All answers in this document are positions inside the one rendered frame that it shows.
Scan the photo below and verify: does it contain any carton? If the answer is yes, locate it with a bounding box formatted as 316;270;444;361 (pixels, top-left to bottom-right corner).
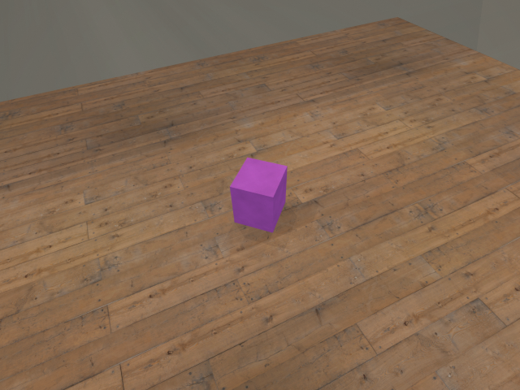
230;158;288;232

